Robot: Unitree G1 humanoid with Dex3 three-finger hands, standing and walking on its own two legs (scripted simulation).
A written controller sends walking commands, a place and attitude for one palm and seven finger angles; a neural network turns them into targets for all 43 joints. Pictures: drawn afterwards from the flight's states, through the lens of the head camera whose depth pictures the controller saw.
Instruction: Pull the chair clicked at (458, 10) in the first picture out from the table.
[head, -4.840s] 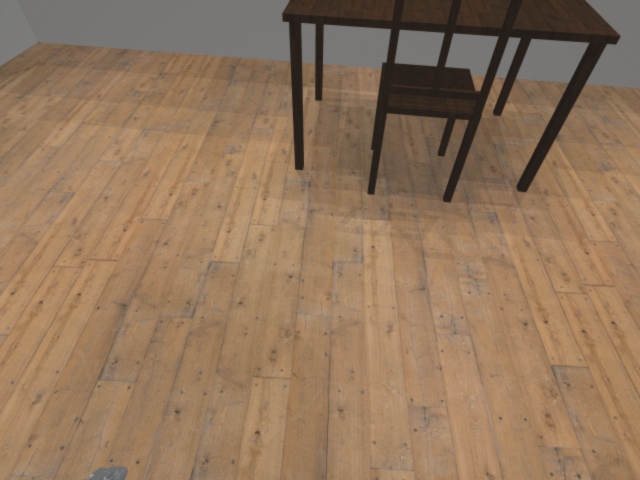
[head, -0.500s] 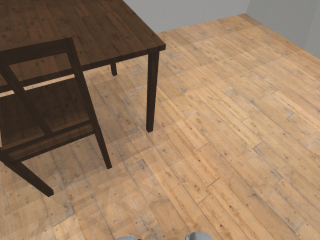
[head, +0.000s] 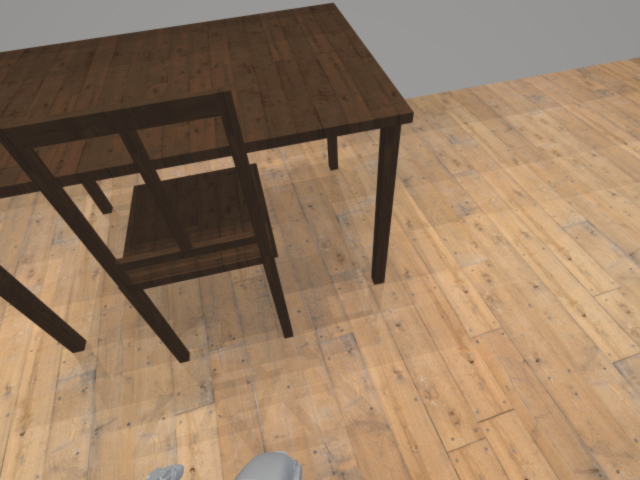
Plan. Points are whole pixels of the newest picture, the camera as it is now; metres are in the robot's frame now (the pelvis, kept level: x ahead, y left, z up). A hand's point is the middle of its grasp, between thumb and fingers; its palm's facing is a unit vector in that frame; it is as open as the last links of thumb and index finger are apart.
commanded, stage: turn to face it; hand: left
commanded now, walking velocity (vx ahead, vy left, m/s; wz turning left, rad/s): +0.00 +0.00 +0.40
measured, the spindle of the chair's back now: (160, 197) +0.65 +0.36 -0.06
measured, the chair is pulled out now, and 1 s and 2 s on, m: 0.00 0.00 0.00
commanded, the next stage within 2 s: take the last steps up to it in 0.24 s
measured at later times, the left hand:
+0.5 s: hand out of the picture -0.07 +0.26 -0.17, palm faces +0.24 -0.94 -0.24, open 7.4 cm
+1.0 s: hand out of the picture -0.01 +0.22 -0.16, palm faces +0.32 -0.93 -0.19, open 7.3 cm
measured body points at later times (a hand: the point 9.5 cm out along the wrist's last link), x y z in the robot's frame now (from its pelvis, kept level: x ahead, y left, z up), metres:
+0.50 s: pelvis -0.03 +0.05 +0.00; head -0.01 +0.08 +0.45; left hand -0.08 +0.31 -0.15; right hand +0.12 -0.17 -0.12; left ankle -0.06 +0.13 -0.74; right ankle -0.02 -0.10 -0.67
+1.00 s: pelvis +0.08 +0.07 +0.01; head +0.10 +0.07 +0.46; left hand -0.02 +0.27 -0.14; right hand +0.15 -0.15 -0.15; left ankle +0.11 +0.24 -0.68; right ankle +0.03 -0.06 -0.74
